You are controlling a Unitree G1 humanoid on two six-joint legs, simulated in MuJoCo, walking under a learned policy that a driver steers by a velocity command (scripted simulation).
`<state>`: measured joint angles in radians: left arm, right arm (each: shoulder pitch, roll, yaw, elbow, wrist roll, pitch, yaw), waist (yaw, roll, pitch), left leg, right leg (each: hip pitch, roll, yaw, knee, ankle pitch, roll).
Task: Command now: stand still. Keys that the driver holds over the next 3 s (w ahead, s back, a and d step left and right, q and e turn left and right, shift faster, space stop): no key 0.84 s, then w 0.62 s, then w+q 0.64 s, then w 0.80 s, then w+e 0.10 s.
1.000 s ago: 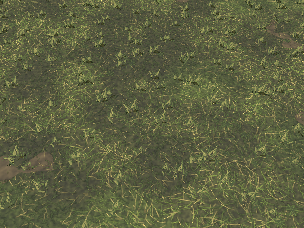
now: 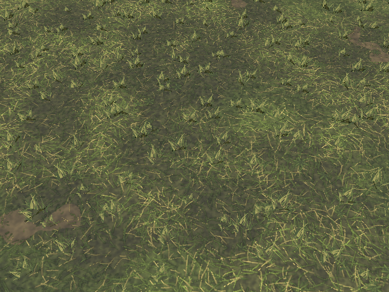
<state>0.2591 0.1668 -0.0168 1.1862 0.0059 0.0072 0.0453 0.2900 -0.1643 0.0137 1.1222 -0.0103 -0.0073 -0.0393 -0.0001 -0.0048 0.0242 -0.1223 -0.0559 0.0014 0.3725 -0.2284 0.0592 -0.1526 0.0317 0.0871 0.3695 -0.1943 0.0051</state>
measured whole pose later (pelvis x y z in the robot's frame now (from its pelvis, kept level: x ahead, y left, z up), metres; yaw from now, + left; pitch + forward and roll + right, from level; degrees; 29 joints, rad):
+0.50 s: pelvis +0.01 +0.01 +0.00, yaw +0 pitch -1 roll +0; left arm 0.29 0.15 -0.02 1.19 0.01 0.01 0.05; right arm 0.32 -0.14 0.01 1.13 -0.01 -0.01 -0.04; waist 0.00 -0.01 0.02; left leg -0.11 -0.07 0.01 0.37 -0.24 0.07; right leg -0.15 0.02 0.09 0.39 -0.22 0.02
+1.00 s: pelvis +0.03 +0.01 +0.00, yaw -1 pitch -1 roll +0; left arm 0.33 0.14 -0.01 1.16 0.04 0.01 0.03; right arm 0.38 -0.15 -0.02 1.13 -0.02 -0.01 -0.04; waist -0.02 0.00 -0.01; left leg -0.09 -0.08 0.02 0.39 -0.30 0.10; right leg -0.25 0.00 0.02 0.65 -0.41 -0.03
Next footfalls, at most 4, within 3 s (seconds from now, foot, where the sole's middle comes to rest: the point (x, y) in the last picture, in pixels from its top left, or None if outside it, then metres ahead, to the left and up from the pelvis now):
1.22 right None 0.19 -0.13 -0.78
1.74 left None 0.52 0.00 -0.78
2.30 right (214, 203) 0.88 -0.06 -0.78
2.84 left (147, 168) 1.07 0.23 -0.78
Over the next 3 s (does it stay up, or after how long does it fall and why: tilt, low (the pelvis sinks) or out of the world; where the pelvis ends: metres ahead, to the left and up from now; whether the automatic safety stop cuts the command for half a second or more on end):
stays up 1.02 0.14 0.00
